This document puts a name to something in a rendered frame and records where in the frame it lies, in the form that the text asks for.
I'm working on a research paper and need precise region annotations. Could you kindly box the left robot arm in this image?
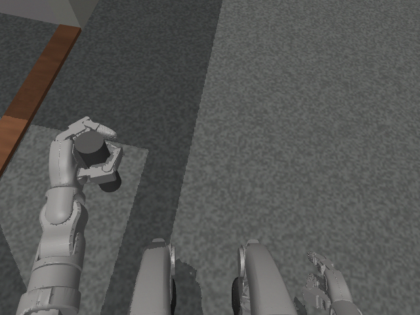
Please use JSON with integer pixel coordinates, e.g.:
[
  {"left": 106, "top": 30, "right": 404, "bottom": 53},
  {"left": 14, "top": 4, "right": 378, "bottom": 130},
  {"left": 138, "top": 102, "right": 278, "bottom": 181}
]
[{"left": 16, "top": 186, "right": 89, "bottom": 315}]

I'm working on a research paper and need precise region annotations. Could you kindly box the right robot hand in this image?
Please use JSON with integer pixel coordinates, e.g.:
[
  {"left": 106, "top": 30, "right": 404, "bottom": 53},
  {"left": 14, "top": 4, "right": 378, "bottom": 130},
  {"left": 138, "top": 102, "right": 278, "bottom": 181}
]
[{"left": 303, "top": 251, "right": 353, "bottom": 313}]

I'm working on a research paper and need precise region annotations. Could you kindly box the can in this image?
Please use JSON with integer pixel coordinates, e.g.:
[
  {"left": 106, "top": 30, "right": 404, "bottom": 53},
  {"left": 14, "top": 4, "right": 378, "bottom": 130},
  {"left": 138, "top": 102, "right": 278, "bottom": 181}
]
[{"left": 75, "top": 131, "right": 121, "bottom": 192}]

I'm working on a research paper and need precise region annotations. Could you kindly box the right robot arm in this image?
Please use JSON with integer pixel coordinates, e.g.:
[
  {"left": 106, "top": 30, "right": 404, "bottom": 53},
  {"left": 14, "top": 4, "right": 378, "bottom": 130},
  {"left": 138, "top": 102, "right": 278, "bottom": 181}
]
[{"left": 329, "top": 301, "right": 362, "bottom": 315}]

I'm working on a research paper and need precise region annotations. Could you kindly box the left robot hand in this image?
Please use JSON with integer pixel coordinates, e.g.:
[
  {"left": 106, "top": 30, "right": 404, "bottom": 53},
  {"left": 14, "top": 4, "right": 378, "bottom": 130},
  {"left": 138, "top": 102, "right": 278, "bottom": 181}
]
[{"left": 49, "top": 116, "right": 125, "bottom": 191}]

